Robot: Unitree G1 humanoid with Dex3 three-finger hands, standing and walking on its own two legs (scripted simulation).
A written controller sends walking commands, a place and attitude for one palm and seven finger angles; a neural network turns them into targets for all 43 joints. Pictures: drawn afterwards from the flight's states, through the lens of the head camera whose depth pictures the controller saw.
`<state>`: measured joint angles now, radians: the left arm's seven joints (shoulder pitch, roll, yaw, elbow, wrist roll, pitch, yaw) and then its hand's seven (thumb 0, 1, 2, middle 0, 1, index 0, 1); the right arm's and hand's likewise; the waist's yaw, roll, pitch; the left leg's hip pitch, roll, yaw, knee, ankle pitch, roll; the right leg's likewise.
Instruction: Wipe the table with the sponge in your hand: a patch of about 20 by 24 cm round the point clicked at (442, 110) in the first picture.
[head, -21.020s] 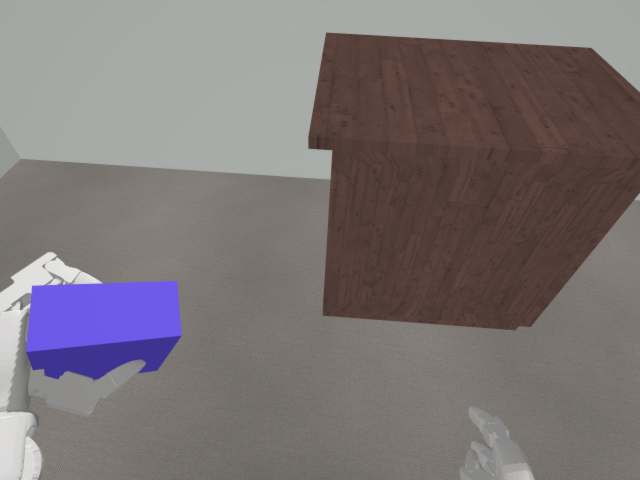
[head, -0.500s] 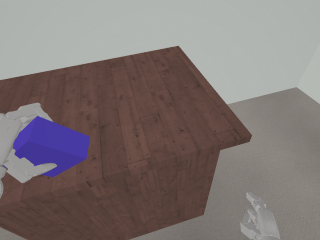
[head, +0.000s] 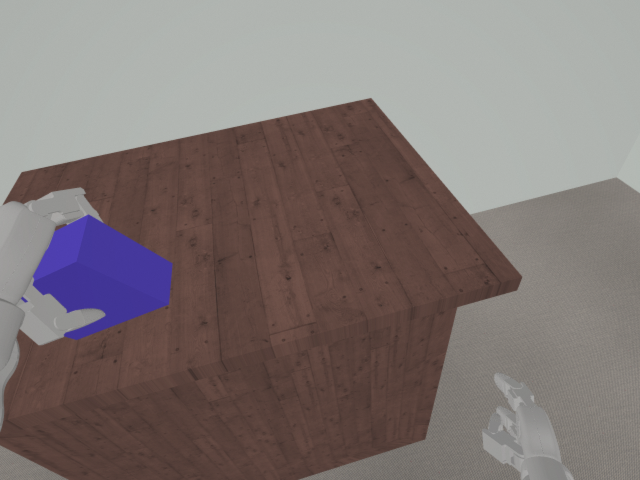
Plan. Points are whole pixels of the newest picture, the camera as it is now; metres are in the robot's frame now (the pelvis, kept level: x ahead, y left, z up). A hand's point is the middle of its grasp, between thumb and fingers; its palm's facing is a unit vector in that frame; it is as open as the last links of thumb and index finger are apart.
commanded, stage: turn the palm down, sponge in hand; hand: left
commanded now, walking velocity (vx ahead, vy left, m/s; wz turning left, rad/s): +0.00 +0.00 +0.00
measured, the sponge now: (96, 290) +0.23 +0.28 +0.18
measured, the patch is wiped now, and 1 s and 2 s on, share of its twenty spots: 0.05 0.05 0.05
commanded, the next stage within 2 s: move the sponge above the wiping area in 0.98 s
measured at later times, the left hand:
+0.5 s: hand (24, 255) +0.22 +0.31 +0.24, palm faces +0.27 -0.08 -0.96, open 9.7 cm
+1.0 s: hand (40, 264) +0.22 +0.29 +0.24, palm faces +0.25 -0.06 -0.97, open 9.7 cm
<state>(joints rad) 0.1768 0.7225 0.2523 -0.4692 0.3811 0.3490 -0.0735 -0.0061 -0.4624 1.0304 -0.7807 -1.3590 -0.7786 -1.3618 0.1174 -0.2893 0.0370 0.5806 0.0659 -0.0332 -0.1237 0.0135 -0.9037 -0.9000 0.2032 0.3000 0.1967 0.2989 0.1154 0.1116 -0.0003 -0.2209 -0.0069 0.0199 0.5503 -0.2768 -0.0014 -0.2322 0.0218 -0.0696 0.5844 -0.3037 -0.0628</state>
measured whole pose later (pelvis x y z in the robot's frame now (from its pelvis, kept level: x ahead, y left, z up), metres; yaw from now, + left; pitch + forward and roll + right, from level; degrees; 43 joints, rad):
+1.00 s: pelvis -0.02 +0.01 +0.01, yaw +0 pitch -5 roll +1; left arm -0.04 0.69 0.06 -0.41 0.72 0.49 -0.17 -0.01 -0.47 1.03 -0.78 -1.36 -0.78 -1.36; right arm -0.02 -0.27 0.09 0.63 0.07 0.02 -0.08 0.01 -0.90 -0.90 0.20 0.30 0.20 0.30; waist 0.16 0.14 0.02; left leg -0.16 -0.02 0.03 0.43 -0.18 0.01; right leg -0.18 0.01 -0.06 0.48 -0.22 -0.05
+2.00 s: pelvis -0.02 +0.01 +0.01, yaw +0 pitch -5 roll +1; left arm -0.05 0.67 0.01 -0.25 0.78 0.41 -0.18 0.00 -0.47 1.03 -0.78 -1.36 -0.78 -1.36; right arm 0.01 -0.27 0.08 0.66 0.06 -0.01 -0.09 0.01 -0.90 -0.90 0.20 0.30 0.20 0.30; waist 0.15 0.13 0.02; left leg -0.16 -0.02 0.02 0.43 -0.19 0.01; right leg -0.18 0.01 -0.06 0.48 -0.22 -0.05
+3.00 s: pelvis -0.01 +0.01 +0.01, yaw +0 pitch -4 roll +1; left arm 0.06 0.65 0.03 -0.27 0.79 0.37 -0.14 0.00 -0.47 1.04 -0.78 -1.36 -0.78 -1.37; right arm 0.03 -0.27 0.07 0.65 0.05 0.00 -0.07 0.01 -0.90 -0.90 0.20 0.30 0.20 0.30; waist 0.14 0.13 0.02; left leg -0.15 -0.02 0.01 0.42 -0.20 0.02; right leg -0.15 0.01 -0.06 0.45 -0.22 -0.05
